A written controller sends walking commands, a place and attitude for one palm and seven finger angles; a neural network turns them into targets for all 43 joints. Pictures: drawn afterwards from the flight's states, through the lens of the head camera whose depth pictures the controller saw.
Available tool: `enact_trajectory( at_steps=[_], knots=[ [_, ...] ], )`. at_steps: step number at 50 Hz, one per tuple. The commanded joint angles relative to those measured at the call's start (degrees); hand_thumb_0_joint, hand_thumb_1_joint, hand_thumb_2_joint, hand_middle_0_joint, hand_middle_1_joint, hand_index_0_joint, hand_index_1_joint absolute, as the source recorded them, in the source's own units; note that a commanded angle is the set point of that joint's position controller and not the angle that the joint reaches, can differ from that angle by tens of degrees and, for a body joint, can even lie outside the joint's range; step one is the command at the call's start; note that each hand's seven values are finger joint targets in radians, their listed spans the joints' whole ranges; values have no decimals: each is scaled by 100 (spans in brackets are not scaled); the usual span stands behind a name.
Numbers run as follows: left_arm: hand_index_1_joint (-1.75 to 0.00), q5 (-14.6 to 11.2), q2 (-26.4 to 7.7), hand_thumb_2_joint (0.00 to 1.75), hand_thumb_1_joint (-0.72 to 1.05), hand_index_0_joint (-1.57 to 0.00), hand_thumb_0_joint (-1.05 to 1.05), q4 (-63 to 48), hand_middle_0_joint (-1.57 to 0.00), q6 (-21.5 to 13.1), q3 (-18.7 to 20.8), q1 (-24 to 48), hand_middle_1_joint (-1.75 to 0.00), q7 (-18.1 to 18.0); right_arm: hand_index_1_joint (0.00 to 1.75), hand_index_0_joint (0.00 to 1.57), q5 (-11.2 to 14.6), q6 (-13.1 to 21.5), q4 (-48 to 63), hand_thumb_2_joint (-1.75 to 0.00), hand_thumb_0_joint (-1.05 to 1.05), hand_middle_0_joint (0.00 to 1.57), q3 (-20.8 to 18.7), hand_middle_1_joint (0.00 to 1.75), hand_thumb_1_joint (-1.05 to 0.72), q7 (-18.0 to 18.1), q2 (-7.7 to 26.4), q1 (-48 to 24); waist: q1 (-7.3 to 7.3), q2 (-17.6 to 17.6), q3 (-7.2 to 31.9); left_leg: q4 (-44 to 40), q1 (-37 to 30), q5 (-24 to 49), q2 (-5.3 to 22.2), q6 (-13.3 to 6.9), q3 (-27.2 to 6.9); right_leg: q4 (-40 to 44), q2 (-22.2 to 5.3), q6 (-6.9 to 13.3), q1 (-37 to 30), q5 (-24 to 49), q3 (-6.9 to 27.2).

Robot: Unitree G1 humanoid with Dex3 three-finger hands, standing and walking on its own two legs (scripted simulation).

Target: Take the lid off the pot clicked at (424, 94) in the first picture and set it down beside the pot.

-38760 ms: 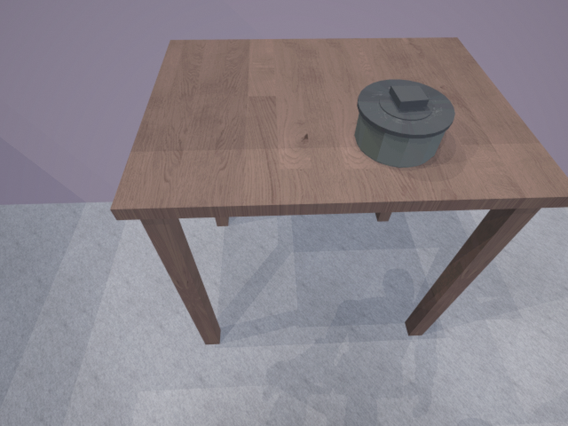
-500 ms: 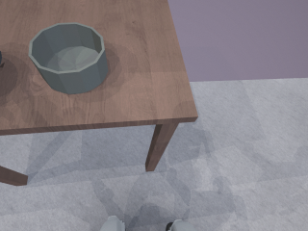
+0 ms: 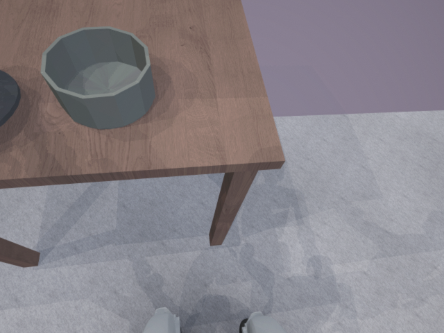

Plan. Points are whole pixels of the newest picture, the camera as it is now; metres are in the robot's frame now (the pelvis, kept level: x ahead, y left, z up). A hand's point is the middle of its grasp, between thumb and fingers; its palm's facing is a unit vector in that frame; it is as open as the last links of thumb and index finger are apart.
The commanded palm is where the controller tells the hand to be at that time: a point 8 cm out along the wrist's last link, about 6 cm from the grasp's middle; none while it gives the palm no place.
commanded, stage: lower the lid onto the table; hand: left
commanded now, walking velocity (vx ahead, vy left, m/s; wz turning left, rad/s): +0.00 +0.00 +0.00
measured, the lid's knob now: out of the picture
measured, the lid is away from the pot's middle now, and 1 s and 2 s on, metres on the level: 0.22 0.23 0.23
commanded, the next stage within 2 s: open the fingers wide in 0.06 s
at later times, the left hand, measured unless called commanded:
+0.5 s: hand out of the picture +0.45 +0.36 +0.12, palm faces -0.43 -0.14 -0.89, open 9.0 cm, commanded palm +0.50 +0.36 +0.20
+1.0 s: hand out of the picture +0.46 +0.36 +0.14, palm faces -0.40 -0.13 -0.91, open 10.2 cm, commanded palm +0.50 +0.36 +0.20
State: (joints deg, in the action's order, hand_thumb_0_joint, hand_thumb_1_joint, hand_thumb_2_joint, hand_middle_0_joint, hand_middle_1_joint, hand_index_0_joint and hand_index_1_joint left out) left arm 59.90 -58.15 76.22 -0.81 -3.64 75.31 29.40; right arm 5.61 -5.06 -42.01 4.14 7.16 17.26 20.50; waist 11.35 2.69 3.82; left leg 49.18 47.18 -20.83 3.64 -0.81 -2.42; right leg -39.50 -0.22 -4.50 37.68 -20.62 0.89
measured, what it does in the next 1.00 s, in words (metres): stands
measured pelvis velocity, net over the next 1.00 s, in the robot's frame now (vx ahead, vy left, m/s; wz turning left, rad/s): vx -0.01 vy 0.00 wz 0.01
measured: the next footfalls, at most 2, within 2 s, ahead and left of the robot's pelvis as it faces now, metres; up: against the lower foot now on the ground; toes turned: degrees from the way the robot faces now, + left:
none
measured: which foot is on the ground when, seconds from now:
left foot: down 0.00-1.00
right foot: down 0.00-1.00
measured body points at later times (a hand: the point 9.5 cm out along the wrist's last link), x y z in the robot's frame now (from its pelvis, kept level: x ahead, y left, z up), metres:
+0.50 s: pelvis -0.01 -0.01 +0.00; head +0.10 +0.02 +0.44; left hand +0.47 +0.37 +0.17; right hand +0.03 -0.28 -0.11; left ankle +0.02 +0.10 -0.70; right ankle -0.02 -0.19 -0.70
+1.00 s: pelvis -0.01 +0.00 +0.00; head +0.10 +0.02 +0.43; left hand +0.48 +0.37 +0.19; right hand -0.01 -0.29 -0.12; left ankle +0.02 +0.10 -0.70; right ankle -0.02 -0.19 -0.70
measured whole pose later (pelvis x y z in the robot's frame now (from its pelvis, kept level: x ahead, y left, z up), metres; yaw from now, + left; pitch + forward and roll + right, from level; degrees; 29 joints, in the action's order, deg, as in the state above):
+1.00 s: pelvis -0.01 +0.00 +0.00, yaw +1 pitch +17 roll -4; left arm 59.2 -56.7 67.7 -6.9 -0.7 67.3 26.0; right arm 6.2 -10.2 -40.0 3.2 6.6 16.8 18.7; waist 9.2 2.4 3.9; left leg 49.7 46.7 -20.1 3.1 -0.7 -2.4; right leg -42.0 -0.7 -4.2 38.1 -21.1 1.0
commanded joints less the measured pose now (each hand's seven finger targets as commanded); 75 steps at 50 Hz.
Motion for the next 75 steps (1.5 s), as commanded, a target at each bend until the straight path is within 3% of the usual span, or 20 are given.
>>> enact_trajectory(
  at_steps=[1, 5, 7, 8, 10, 12, 13, 19, 22, 24, 28, 31, 32, 35, 48, 59, 62, 66, 73, 75],
  knots=[
    [-106, -32, -1783, 108, 51, -68, 0, -1355, -64, -62, 201, 2852, -106, -314, 30, 20, -36, 68, 144, -90, 0, 20, -410, 30, -90, 120, 1199, 890, 7, 1314, 2729, -389, -3087, 2336, -279, -189, 230, 328, 542, 415, 78, 1397, -592],
    [-106, -20, -1947, 108, 51, -68, 0, -1442, -64, -131, 318, 2860, -106, -350, 30, 20, -19, 65, 184, -90, 0, 20, -416, 30, -90, 155, 1197, 898, -2, 1331, 2863, -311, -3087, 2481, -293, -190, 225, 245, 530, 402, 51, 1480, -577],
    [-106, -74, -1877, 108, 51, -68, 0, -1756, -64, -194, 271, 2970, -106, -352, 30, 20, -30, 90, 156, -90, 0, 20, -400, 30, -90, 161, 1170, 884, -78, 1743, 3050, -268, -3369, 2975, -246, -158, 199, 171, 545, 423, 148, 1539, -616],
    [-106, -52, -1702, 108, 51, -68, 0, -2265, -64, -164, 861, 1574, -106, -427, 30, 20, -83, 36, 585, -90, 0, 20, -563, 30, -90, -62, 1001, 899, -653, 1827, 3731, -275, -3987, 4023, -294, -55, -2, 78, 548, 530, -78, 1697, -722],
    [-106, 37, -1915, 104, 49, -66, 0, -2819, -62, -431, 1182, 1352, -106, -527, 30, 20, -186, -145, 562, -90, 0, 20, -609, 30, -90, -102, 1074, 758, -557, 1727, 3697, -131, -4160, 4698, -202, -14, 2, 115, 573, 531, 114, 1911, -663],
    [-106, -108, -1821, 100, 47, -64, 0, -2679, -60, -462, 1135, 1464, -106, -506, 30, 20, -122, -260, 569, -90, 0, 20, -595, 30, -90, -94, 1053, 709, -362, 1106, 3214, -213, -3569, 3793, -288, -188, 110, 234, 560, 459, -69, 1811, -616],
    [-106, -100, -2142, 98, 46, -63, 0, -2631, -59, -452, 1353, 1646, -106, -537, 30, 20, -113, -332, 537, -90, 0, 20, -617, 30, -90, -91, 1106, 659, -333, 976, 3086, -290, -3318, 3109, -307, -217, 161, 312, 533, 435, -176, 1683, -545],
    [-104, 0, -2065, 90, 39, -57, 0, -2969, -54, -637, 1223, 1673, -104, -654, 30, 20, -132, -354, 575, -90, 0, 20, -582, 30, -90, -77, 1044, 570, -387, 1840, 3036, -272, -3875, 3608, -288, -117, 62, 303, 558, 541, 232, 1533, -606],
    [-103, -218, -1611, 87, 35, -55, 0, -2786, -52, -664, 896, 1622, -103, -554, 30, 20, -85, -337, 575, -90, 0, 20, -550, 30, -90, -48, 1006, 476, -303, 1307, 2815, -360, -3548, 3106, -311, -201, 138, 332, 550, 505, 23, 1503, -620],
    [-102, -231, -1690, 85, 33, -53, 0, -2426, -51, -596, 886, 1651, -101, -544, 30, 20, -66, -367, 560, -90, 0, 20, -554, 30, -90, -31, 1053, 437, -222, 1010, 2567, -429, -3138, 2271, -379, -219, 188, 394, 520, 496, -51, 1334, -567],
    [-99, -248, -1457, 81, 27, -50, 0, -2521, -48, -626, 577, 1883, -99, -580, 30, 20, -56, -299, 477, -90, 0, 20, -527, 30, -90, 23, 1061, 384, -197, 1311, 2605, -483, -3318, 2131, -332, -181, 165, 358, 495, 515, 152, 1098, -598],
    [-98, -233, -1478, 78, 23, -47, 0, -2276, -46, -608, 583, 1774, -98, -581, 30, 20, -22, -285, 477, -90, 0, 20, -508, 30, -90, 59, 1060, 339, -183, 1006, 2461, -519, -3005, 1758, -375, -200, 184, 378, 478, 521, 58, 1059, -570],
    [-97, -299, -1329, 77, 22, -47, 0, -2508, -45, -650, 459, 1885, -97, -561, 30, 20, -23, -264, 448, -90, 0, 20, -487, 30, -90, 69, 1039, 313, -223, 1274, 2596, -515, -3198, 2066, -341, -195, 194, 315, 471, 527, 69, 1128, -595],
    [-95, -285, -1276, 75, 17, -44, 0, -1887, -43, -587, 413, 1549, -95, -536, 30, 20, 6, -277, 469, -90, 0, 20, -476, 30, -90, 55, 1052, 307, -154, 776, 2239, -524, -2785, 1538, -382, -192, 226, 351, 482, 516, 65, 978, -576],
    [-82, -111, -1768, 70, -4, -37, 0, -1972, -37, -597, 739, 1792, -82, -582, 30, 20, -6, -423, 468, -90, 0, 20, -516, 30, -90, 35, 1088, 484, -256, 927, 2670, -445, -2912, 1993, -365, -183, 189, 220, 493, 512, 23, 1146, -558],
    [-78, -27, -1844, 75, -6, -39, 0, -1927, -39, -595, 879, 1493, -78, -565, 30, 20, -22, -563, 549, -90, 0, 20, -551, 30, -90, -57, 1062, 630, -306, 936, 2705, -369, -3008, 2686, -375, -183, 182, 223, 560, 521, -27, 1484, -556],
    [-77, -121, -1414, 76, -7, -40, 0, -2117, -40, -602, 543, 1631, -77, -516, 30, 20, -5, -546, 545, -90, 0, 20, -546, 30, -90, -67, 1021, 607, -264, 1139, 2587, -413, -3177, 2797, -343, -182, 174, 244, 557, 526, 127, 1381, -599],
    [-76, -42, -1652, 77, -7, -40, 0, -1953, -40, -570, 733, 1555, -76, -546, 30, 20, -26, -571, 559, -90, 0, 20, -554, 30, -90, -72, 1054, 612, -258, 972, 2551, -423, -3024, 2446, -364, -177, 165, 293, 555, 532, 98, 1273, -570],
    [-75, -123, -1704, 78, -7, -41, 0, -2577, -41, -582, 802, 1929, -75, -517, 30, 20, -48, -548, 592, -90, 0, 20, -585, 30, -90, -77, 1056, 545, -311, 1376, 3046, -371, -3679, 3167, -302, -147, 74, 281, 553, 519, 146, 1436, -573],
    [-75, -151, -1730, 78, -7, -41, 0, -2421, -41, -554, 846, 1827, -75, -477, 30, 20, -40, -525, 606, -90, 0, 20, -574, 30, -90, -72, 1042, 542, -283, 1120, 2930, -382, -3522, 2990, -340, -186, 119, 345, 556, 504, 14, 1498, -573]
  ],
)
